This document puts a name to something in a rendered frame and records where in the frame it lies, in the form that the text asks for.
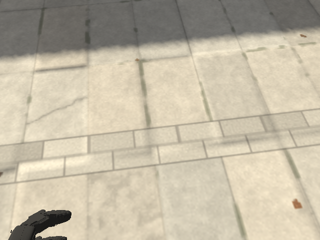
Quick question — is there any robot left hand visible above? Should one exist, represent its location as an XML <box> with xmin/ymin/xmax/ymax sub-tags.
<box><xmin>8</xmin><ymin>209</ymin><xmax>72</xmax><ymax>240</ymax></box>

